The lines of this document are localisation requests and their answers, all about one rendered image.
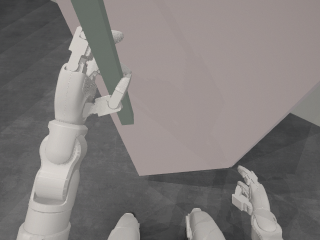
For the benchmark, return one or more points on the handle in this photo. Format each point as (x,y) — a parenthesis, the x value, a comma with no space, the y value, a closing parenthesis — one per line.
(95,24)

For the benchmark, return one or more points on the right robot hand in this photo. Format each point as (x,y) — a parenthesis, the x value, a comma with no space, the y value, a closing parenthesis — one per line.
(254,197)

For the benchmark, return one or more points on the right robot forearm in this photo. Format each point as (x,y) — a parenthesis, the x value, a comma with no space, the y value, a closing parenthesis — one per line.
(264,226)

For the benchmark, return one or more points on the fridge door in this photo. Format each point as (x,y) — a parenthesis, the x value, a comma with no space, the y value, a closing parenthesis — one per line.
(209,77)

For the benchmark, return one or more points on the left robot forearm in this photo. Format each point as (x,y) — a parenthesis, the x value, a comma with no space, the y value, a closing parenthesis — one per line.
(56,183)

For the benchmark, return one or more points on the left robot hand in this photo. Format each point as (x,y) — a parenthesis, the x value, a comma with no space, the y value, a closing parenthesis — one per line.
(76,84)

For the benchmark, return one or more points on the robot left shin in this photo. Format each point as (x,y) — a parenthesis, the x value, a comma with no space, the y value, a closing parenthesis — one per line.
(128,214)

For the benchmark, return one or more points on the right robot thigh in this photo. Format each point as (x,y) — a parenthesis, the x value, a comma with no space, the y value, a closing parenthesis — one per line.
(201,226)

